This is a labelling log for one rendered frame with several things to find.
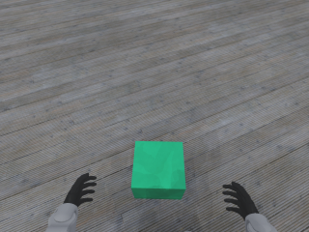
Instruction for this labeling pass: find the right robot forearm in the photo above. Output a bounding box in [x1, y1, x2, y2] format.
[244, 213, 277, 232]

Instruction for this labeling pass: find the left robot forearm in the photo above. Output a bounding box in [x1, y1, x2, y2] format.
[45, 203, 78, 232]

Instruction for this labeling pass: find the left robot hand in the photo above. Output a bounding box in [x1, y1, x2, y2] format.
[63, 172, 97, 208]

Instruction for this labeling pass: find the carton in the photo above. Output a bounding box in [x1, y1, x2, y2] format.
[131, 141, 186, 200]

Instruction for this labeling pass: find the right robot hand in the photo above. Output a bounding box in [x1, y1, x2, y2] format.
[222, 181, 259, 220]

